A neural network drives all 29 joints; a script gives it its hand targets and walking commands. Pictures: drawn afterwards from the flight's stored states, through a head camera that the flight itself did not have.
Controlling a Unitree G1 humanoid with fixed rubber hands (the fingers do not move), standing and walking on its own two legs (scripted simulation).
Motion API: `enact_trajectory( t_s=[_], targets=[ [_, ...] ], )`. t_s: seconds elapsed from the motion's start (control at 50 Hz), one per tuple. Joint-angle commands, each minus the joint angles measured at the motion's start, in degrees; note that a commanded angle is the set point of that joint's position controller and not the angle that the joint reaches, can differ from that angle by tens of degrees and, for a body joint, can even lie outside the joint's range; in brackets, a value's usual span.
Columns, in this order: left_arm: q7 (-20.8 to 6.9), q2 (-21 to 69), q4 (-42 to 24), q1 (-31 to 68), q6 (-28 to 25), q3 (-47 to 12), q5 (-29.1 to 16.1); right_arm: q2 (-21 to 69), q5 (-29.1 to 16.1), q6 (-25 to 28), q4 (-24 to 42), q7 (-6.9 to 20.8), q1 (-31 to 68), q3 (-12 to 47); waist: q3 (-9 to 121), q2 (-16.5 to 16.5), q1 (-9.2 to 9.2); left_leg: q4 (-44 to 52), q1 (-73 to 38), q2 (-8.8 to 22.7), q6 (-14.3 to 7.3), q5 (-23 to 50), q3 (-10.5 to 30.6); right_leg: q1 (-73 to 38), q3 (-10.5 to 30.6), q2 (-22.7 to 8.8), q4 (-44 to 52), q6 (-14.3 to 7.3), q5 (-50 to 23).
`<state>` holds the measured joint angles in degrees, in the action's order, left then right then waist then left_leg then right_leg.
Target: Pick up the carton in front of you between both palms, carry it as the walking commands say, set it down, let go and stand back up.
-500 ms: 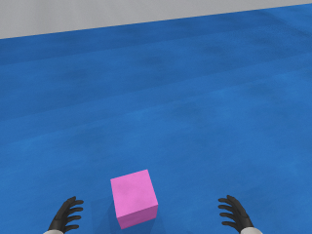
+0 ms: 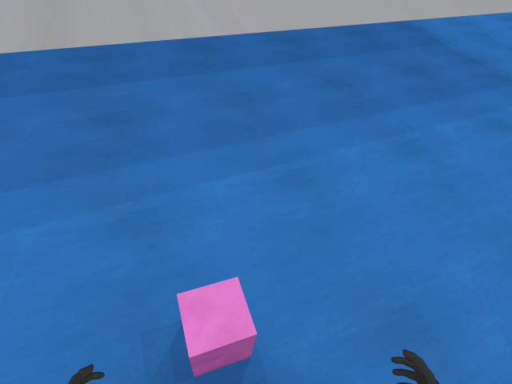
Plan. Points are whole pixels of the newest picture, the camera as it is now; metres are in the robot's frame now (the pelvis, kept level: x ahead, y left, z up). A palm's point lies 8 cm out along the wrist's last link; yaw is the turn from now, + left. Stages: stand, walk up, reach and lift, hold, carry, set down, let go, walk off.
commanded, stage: stand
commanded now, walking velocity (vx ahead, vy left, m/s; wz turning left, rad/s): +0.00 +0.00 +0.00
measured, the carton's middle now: (215, 327) +0.43 +0.06 -0.64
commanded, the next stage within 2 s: none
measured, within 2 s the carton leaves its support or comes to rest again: neither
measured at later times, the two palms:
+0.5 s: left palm out of the picture +0.08 +0.28 -0.11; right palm out of the picture +0.10 -0.29 -0.08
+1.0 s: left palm out of the picture +0.04 +0.29 -0.11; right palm out of the picture +0.08 -0.30 -0.09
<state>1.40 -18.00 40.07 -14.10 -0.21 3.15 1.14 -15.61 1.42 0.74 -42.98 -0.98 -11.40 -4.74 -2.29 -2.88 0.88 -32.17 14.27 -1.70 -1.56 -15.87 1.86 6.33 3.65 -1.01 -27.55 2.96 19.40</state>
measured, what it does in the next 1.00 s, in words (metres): stands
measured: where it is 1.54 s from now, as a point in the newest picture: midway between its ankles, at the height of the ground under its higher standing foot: outside the picture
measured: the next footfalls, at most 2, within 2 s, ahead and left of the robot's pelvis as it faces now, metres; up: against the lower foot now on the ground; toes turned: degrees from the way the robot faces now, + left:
none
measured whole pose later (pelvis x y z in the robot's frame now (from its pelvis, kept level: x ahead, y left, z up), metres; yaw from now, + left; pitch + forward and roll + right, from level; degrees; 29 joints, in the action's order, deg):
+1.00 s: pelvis -0.02 -0.01 +0.01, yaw +2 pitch -3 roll -1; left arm 1.8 -20.0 50.8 -13.9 -1.0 2.2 0.4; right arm -18.2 0.3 0.5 -54.4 -1.2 -9.7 -2.7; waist -2.7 -1.4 0.4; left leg -26.8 12.5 -1.8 -0.5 -11.0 4.1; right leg 4.5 1.4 -1.2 -23.7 2.2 16.1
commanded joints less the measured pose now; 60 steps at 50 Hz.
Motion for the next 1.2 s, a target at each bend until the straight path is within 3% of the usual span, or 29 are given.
enact_trajectory(
  t_s=[0.0,0.74,1.18],
  targets=[
    [0.46,-6.42,-3.04,-0.13,-0.85,1.47,-0.08,-9.14,-0.11,0.79,2.91,-0.34,1.44,-2.02,2.58,3.80,-0.17,5.92,-3.73,4.72,-0.14,13.98,4.96,3.06,-0.03,-0.95,3.19,-1.18,-9.23],
    [0.73,-9.37,5.75,-0.39,-1.40,0.78,-0.56,-11.10,-0.96,0.47,-6.54,-0.41,2.79,-0.20,0.03,3.29,-0.29,10.01,-2.85,5.22,0.20,8.45,7.39,2.19,1.00,-3.34,7.60,-2.01,-5.92],
    [0.56,-10.53,10.11,0.93,-1.31,0.82,-0.86,-12.25,-1.22,0.28,-10.13,-0.59,3.20,0.64,0.18,3.33,-0.52,10.84,-2.90,5.64,0.32,9.83,8.36,1.46,0.90,-4.20,9.02,-2.57,-6.14]
  ],
)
